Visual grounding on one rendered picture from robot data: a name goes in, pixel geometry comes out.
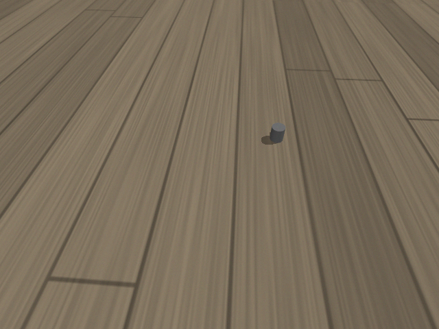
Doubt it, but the mug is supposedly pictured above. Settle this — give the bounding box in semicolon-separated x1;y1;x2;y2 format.
270;123;285;143

